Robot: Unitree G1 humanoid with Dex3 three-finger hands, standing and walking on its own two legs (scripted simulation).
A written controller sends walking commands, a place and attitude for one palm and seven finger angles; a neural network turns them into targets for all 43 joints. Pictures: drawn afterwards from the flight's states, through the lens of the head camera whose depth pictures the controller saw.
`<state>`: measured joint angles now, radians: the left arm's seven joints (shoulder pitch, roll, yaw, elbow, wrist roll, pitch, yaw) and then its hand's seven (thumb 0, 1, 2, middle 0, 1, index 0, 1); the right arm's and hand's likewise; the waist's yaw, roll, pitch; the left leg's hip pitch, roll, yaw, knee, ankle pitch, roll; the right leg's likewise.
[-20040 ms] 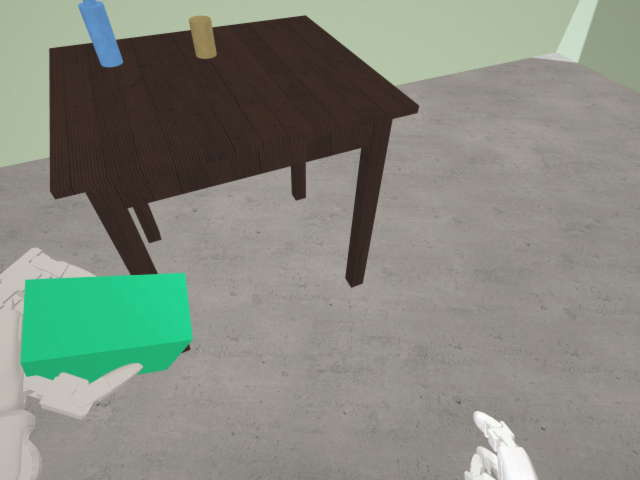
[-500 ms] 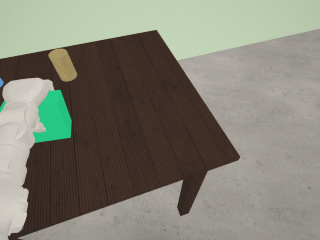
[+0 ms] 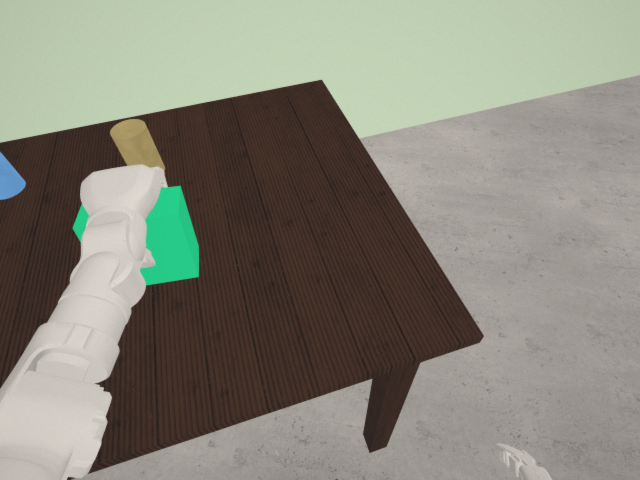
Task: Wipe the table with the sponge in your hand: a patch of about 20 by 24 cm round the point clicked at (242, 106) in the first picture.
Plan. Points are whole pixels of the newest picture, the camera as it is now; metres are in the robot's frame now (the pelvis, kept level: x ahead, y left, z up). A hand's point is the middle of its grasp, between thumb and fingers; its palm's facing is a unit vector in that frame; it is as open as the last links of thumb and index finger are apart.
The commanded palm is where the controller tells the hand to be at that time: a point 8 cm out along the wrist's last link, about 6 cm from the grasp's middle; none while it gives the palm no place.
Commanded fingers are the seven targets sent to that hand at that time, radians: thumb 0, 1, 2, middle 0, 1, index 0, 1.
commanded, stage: wipe back along the middle lane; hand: left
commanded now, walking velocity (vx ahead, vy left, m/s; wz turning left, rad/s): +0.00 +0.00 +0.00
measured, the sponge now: (148, 249) +0.40 +0.28 +0.05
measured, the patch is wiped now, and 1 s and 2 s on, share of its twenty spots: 0.70 0.75 1.00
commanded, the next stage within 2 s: slide across to the third lane in 1.60 s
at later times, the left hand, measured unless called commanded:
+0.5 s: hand (144, 243) +0.38 +0.26 +0.09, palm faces -0.03 -0.01 -1.00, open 10.4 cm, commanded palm +0.34 +0.25 +0.12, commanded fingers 0.00 0.10 1.30 -1.20 -1.60 -1.20 -1.60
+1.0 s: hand (146, 275) +0.33 +0.24 +0.09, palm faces +0.03 -0.03 -1.00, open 10.4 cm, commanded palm +0.28 +0.23 +0.12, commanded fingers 0.00 0.10 1.30 -1.20 -1.60 -1.20 -1.60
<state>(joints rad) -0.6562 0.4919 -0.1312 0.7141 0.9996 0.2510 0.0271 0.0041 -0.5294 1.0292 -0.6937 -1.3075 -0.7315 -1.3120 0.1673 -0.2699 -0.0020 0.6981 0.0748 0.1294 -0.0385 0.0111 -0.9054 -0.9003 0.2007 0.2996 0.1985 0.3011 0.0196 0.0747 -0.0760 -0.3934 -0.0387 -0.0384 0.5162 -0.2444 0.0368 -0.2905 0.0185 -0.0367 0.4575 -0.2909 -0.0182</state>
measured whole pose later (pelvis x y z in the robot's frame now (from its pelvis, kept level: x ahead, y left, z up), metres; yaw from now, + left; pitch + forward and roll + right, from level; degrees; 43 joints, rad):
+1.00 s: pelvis +0.00 -0.01 +0.00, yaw -1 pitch +3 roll +0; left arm -0.24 0.41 -0.17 0.21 0.98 0.44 0.04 0.00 -0.50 1.03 -0.65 -1.33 -0.69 -1.34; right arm 0.10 -0.27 0.03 0.64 0.09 0.15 -0.02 0.01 -0.91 -0.90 0.20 0.30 0.20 0.30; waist 0.06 0.10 -0.09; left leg -0.31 -0.03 -0.02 0.52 -0.26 0.03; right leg -0.23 0.03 -0.01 0.50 -0.31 -0.03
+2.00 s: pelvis -0.02 -0.03 +0.00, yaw -2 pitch -1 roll +0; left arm 0.01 0.41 -0.22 -0.08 0.98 0.48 0.02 -0.01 -0.50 1.03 -0.65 -1.34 -0.69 -1.34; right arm 0.06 -0.28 0.01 0.65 0.07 0.08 -0.03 0.02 -0.91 -0.90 0.20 0.30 0.19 0.30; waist 0.09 0.12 -0.05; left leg -0.25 -0.01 -0.01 0.51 -0.24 0.00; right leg -0.20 0.04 -0.01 0.52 -0.31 -0.05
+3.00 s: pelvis -0.04 -0.05 +0.00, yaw -2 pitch +0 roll +1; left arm -0.39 0.31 -0.28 0.40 0.97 0.51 0.04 -0.02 -0.52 1.03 -0.69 -1.31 -0.73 -1.31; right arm 0.10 -0.29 0.02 0.71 0.08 0.13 -0.05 0.02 -0.91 -0.90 0.20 0.30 0.20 0.30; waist 0.05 0.10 -0.09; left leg -0.30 0.01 -0.02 0.51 -0.22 -0.01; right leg -0.25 0.07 -0.02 0.54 -0.29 -0.08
